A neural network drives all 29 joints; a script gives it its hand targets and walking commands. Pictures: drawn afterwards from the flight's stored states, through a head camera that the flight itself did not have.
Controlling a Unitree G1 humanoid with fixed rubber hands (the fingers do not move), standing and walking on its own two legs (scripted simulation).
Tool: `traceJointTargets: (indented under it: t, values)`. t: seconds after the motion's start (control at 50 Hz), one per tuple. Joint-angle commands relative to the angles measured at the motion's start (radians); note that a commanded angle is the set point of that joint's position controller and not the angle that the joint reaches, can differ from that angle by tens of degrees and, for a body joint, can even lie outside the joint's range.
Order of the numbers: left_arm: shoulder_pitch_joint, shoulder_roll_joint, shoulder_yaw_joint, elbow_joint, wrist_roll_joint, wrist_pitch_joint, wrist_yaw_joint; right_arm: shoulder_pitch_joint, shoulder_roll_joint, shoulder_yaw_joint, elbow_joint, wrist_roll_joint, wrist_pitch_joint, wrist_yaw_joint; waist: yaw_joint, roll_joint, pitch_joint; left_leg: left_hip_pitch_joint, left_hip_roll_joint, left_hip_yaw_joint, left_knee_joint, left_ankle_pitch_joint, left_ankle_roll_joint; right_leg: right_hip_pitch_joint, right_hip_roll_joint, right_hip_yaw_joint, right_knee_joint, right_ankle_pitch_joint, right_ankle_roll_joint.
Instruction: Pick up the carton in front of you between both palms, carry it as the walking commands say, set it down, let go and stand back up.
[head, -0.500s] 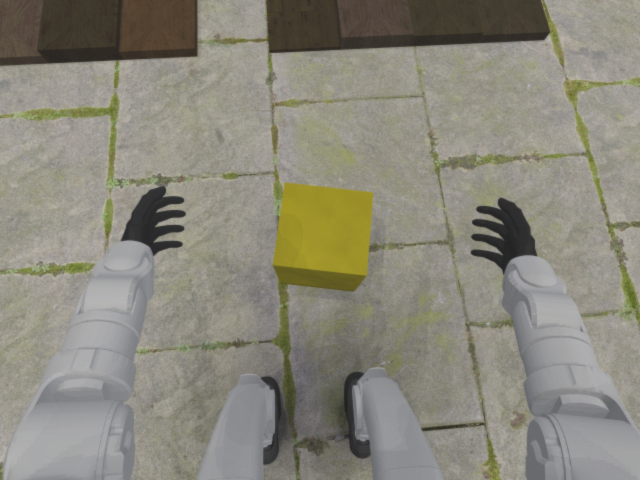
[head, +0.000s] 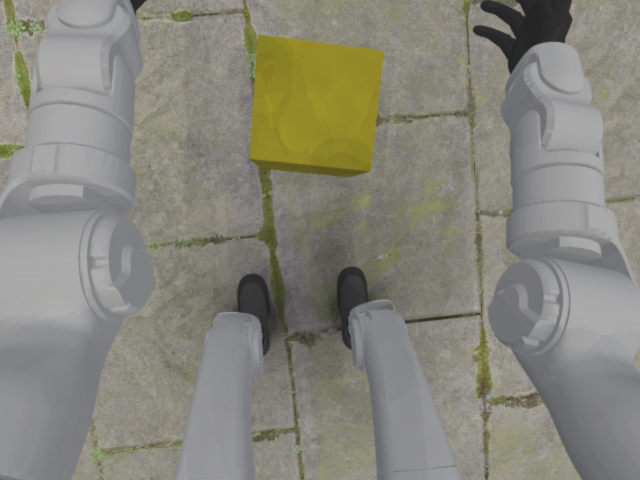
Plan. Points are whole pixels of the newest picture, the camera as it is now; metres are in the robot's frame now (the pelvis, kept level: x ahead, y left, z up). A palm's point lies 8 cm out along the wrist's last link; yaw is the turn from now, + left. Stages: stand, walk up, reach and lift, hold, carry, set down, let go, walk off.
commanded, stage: reach and lift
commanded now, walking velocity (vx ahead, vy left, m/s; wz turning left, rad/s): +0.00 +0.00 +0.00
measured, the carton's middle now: (312, 119) +0.54 -0.05 -0.54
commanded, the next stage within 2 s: none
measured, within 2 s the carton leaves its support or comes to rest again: leaves its support in 1.76 s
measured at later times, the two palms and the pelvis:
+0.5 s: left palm (191, 87) +0.56 +0.14 -0.35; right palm (443, 114) +0.50 -0.24 -0.34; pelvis -0.01 +0.00 -0.18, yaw -2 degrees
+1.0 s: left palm (211, 104) +0.56 +0.14 -0.47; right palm (408, 122) +0.51 -0.22 -0.47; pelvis -0.04 +0.00 -0.29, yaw -2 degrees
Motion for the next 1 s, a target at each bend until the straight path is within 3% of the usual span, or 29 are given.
traceJointTargets:
  t: [0.0, 0.06, 0.16, 0.24, 0.32, 0.42, 0.48, 0.54, 0.62, 0.68, 0.78, 0.86, 0.98]
  values:
    - [-0.204, 0.063, 0.024, -0.128, 0.022, -0.049, 0.008, -0.138, -0.098, -0.025, -0.131, -0.015, -0.057, 0.014, -0.033, 0.082, -1.259, 0.783, -0.080, -0.023, 0.034, 0.651, -0.010, 0.471, 0.090, -0.055, -0.013, 0.574, 0.030]
    - [-0.142, 0.014, 0.050, -0.120, 0.041, -0.082, 0.010, -0.089, -0.061, -0.049, -0.116, -0.038, -0.097, 0.025, -0.028, 0.083, -1.198, 0.688, -0.069, -0.037, 0.075, 0.719, -0.014, 0.374, 0.083, -0.042, 0.019, 0.632, 0.033]
    - [-0.073, -0.017, 0.065, -0.084, 0.060, -0.122, 0.022, -0.052, -0.011, -0.075, -0.047, -0.072, -0.137, 0.024, -0.023, 0.059, -1.065, 0.277, -0.076, -0.008, 0.189, 0.457, -0.027, 0.252, 0.076, -0.027, 0.169, 0.499, 0.050]
    - [-0.040, -0.013, 0.047, -0.046, 0.051, -0.136, 0.046, -0.026, -0.007, -0.071, 0.008, -0.068, -0.151, 0.011, -0.012, 0.049, -1.041, 0.104, -0.078, -0.010, 0.334, 0.420, -0.034, 0.121, 0.079, -0.028, 0.320, 0.462, 0.063]
    - [-0.085, 0.052, -0.015, -0.061, -0.014, -0.151, 0.083, -0.072, -0.068, -0.006, -0.009, 0.005, -0.164, -0.013, -0.004, 0.052, -1.179, 0.071, -0.078, 0.001, 0.497, 0.415, -0.040, 0.093, 0.080, -0.032, 0.477, 0.483, 0.067]
    - [-0.234, 0.123, -0.163, -0.124, -0.170, -0.141, 0.121, -0.210, -0.178, 0.123, -0.048, 0.149, -0.157, -0.055, -0.025, 0.088, -1.368, 0.144, -0.068, 0.019, 0.677, 0.409, -0.043, 0.061, 0.075, -0.058, 0.645, 0.459, 0.065]
    - [-0.334, 0.170, -0.220, -0.149, -0.236, -0.115, 0.132, -0.296, -0.227, 0.185, -0.049, 0.220, -0.128, -0.072, -0.029, 0.104, -1.425, 0.203, -0.066, 0.031, 0.760, 0.357, -0.039, 0.030, 0.072, -0.075, 0.715, 0.372, 0.062]
    - [-0.425, 0.202, -0.253, -0.111, -0.280, -0.081, 0.138, -0.393, -0.261, 0.223, -0.003, 0.267, -0.092, -0.084, -0.028, 0.099, -1.373, 0.168, -0.059, 0.043, 0.807, 0.187, -0.037, -0.013, 0.058, -0.085, 0.763, 0.206, 0.054]
    - [-0.497, 0.212, -0.271, 0.018, -0.297, -0.064, 0.122, -0.489, -0.264, 0.230, 0.117, 0.265, -0.076, -0.084, -0.026, 0.071, -1.142, 0.022, -0.038, 0.043, 0.839, -0.032, -0.036, -0.102, 0.036, -0.083, 0.806, 0.014, 0.048]
    - [-0.527, 0.220, -0.264, 0.109, -0.286, -0.073, 0.104, -0.541, -0.265, 0.223, 0.198, 0.242, -0.085, -0.073, -0.019, 0.053, -0.995, -0.074, -0.024, 0.034, 0.875, -0.103, -0.033, -0.143, 0.030, -0.071, 0.846, -0.047, 0.046]
    - [-0.580, 0.251, -0.258, 0.171, -0.275, -0.103, 0.086, -0.608, -0.277, 0.212, 0.255, 0.214, -0.109, -0.057, -0.009, 0.039, -0.892, -0.141, -0.018, 0.022, 0.946, -0.085, -0.034, -0.139, 0.029, -0.056, 0.926, -0.020, 0.047]
    - [-0.658, 0.267, -0.303, 0.123, -0.296, -0.128, 0.093, -0.669, -0.303, 0.217, 0.227, 0.237, -0.135, -0.060, -0.030, 0.098, -0.921, -0.065, -0.020, 0.012, 1.011, 0.013, -0.033, -0.168, 0.032, -0.049, 0.973, 0.062, 0.043]
    - [-0.671, 0.236, -0.373, 0.082, -0.356, -0.136, 0.084, -0.639, -0.291, 0.226, 0.240, 0.248, -0.149, -0.075, -0.069, 0.100, -0.954, -0.048, -0.030, 0.011, 1.068, 0.126, -0.039, -0.061, 0.047, -0.056, 1.021, 0.211, 0.032]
